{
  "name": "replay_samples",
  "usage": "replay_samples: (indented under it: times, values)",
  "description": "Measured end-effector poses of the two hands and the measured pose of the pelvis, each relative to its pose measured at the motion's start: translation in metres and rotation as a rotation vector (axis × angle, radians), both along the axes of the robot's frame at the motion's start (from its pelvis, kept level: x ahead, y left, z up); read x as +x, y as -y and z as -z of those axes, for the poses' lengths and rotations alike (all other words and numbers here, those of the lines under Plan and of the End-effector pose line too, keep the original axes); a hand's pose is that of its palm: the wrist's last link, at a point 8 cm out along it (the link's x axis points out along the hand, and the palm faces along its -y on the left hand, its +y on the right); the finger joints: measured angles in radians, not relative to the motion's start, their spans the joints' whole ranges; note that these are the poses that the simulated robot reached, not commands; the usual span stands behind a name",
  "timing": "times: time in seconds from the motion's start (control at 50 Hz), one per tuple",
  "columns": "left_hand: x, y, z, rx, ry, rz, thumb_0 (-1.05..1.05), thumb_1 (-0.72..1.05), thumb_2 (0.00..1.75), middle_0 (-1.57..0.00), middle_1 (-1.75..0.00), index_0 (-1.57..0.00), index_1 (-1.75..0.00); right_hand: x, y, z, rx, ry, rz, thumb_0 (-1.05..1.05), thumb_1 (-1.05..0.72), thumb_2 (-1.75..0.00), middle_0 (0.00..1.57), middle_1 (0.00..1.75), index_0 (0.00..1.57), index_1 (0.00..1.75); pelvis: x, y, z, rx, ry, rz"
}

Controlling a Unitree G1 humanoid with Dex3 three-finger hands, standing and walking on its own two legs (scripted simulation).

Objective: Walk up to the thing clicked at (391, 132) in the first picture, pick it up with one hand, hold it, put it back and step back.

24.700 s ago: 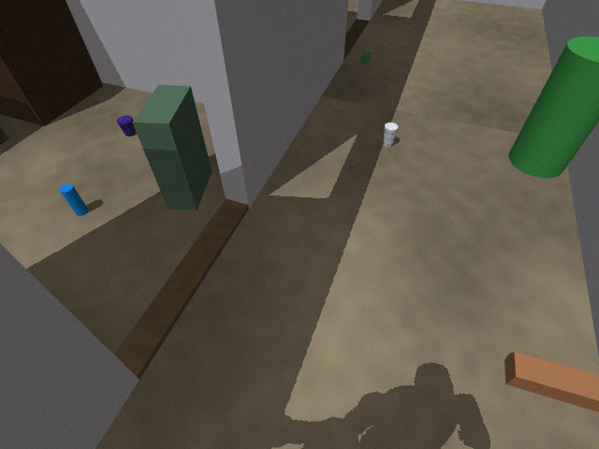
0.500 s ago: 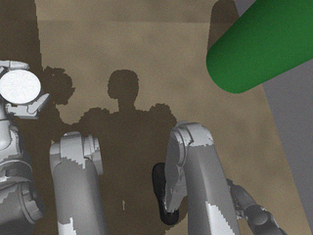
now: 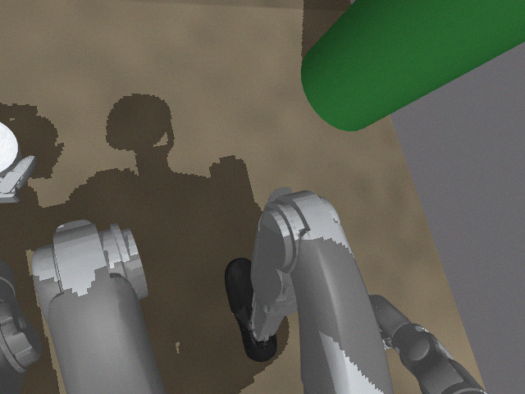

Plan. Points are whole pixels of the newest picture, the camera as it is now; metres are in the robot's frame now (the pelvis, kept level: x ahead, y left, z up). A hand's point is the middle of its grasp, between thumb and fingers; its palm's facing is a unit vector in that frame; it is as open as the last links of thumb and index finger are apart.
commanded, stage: lower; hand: left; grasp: from the side
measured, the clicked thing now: out of the picture +0.43 +0.29 -0.16
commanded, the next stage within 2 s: loosen in 0.82 s
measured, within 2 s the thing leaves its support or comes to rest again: rests again in 1.42 s
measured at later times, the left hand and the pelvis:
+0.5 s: hand out of the picture +0.44 +0.29 -0.17, palm faces +0.39 -0.92 +0.00, open 9.5 cm; pelvis +0.00 +0.01 -0.01, yaw -3 degrees
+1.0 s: hand (1, 161) +0.43 +0.28 -0.19, palm faces +0.36 -0.93 -0.01, open 9.5 cm; pelvis -0.01 +0.01 -0.01, yaw -4 degrees
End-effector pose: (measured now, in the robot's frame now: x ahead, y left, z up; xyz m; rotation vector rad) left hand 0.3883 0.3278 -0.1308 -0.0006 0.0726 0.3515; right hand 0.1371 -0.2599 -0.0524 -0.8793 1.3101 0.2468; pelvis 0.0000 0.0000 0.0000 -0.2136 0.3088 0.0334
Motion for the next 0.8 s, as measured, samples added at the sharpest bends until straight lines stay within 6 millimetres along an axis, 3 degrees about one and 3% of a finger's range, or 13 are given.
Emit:
replay_samples:
  times: [0.22, 0.46, 0.8]
  values:
    - [0.009, -0.007, 0.018, 0.013, -0.001, -0.023, 0.0, -0.31, 1.05, -0.78, -1.04, -0.76, -1.03, -0.001, -0.002, -0.007, -0.049, -0.038, -0.077, 0.0, -0.92, -0.9, 0.21, 0.3, 0.2, 0.3, 0.001, -0.004, 0.003, -0.03, 0.034, 0.015]
    - [0.007, -0.001, 0.036, -0.008, -0.003, -0.044, 0.0, -0.31, 1.05, -0.78, -1.04, -0.76, -1.03, 0.004, -0.009, -0.013, -0.077, -0.036, -0.152, 0.0, -0.92, -0.9, 0.21, 0.3, 0.2, 0.3, -0.003, -0.006, 0.007, -0.054, 0.076, 0.03]
    - [0.006, -0.004, 0.049, 0.0, -0.005, -0.032, 0.0, -0.31, 1.05, -0.77, -1.04, -0.76, -1.03, -0.002, -0.019, -0.024, -0.121, -0.053, -0.198, 0.0, -0.91, -0.9, 0.21, 0.3, 0.21, 0.3, -0.007, -0.012, 0.008, -0.089, 0.115, 0.044]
